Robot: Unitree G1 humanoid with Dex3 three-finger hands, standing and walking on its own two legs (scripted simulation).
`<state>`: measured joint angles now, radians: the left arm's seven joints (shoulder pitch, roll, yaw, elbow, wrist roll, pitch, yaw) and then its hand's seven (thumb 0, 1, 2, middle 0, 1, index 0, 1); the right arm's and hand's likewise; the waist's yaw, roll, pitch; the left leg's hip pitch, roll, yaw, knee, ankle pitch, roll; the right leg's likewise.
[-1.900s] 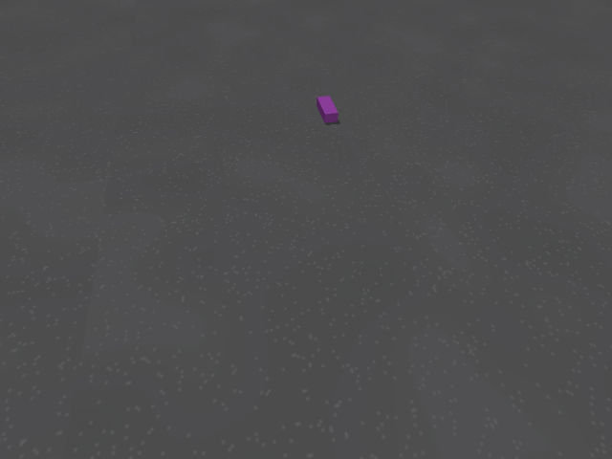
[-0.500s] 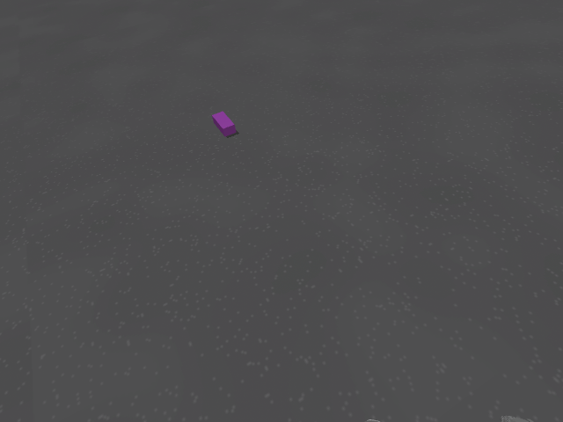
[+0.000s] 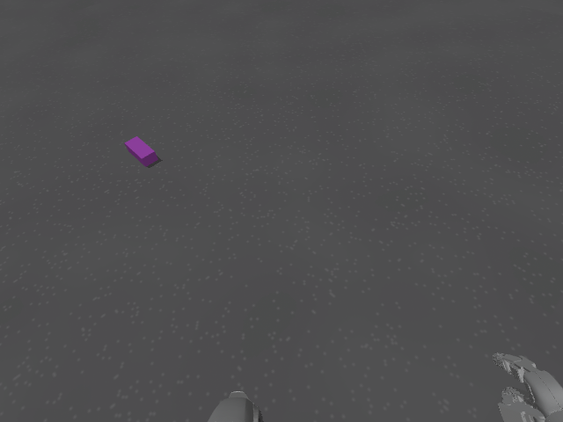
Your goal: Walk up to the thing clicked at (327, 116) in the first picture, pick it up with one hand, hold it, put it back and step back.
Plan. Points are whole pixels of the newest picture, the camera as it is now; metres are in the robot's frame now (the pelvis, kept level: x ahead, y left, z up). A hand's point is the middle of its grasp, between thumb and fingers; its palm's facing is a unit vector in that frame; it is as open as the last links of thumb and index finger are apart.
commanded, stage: walk up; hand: left
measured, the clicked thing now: (141, 151) +1.48 +0.85 -0.72
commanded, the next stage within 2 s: none
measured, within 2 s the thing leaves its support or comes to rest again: neither
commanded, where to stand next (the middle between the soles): +0.98 +0.94 m, yaw -47 degrees
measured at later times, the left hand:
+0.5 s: hand (122, 246) +0.46 +0.36 -0.11, palm faces -0.24 -0.82 -0.52, open 7.4 cm
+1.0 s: hand (44, 204) +0.60 +0.62 -0.14, palm faces -0.36 -0.72 -0.59, open 7.4 cm
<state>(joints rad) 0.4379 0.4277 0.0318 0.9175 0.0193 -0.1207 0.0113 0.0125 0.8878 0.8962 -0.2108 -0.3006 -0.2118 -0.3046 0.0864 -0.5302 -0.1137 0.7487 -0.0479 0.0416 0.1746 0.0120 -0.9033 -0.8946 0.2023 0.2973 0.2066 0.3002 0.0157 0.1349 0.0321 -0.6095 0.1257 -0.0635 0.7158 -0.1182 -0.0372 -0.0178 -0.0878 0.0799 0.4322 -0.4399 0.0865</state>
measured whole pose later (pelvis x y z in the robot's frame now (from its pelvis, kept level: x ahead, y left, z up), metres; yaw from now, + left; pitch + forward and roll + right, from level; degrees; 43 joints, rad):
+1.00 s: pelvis +0.45 +0.31 -0.01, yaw -22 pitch +0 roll -2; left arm 0.34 0.51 0.07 0.96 0.01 -0.05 0.11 0.01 0.90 0.90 -0.20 -0.30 -0.20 -0.30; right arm 0.18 -0.43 -0.11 0.74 -0.06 0.05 0.10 0.01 -0.91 -0.89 0.20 0.30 0.21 0.30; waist -0.03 0.03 0.10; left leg -0.43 0.09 0.05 0.82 -0.38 -0.01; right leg -0.55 -0.06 0.10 1.19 -0.46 -0.06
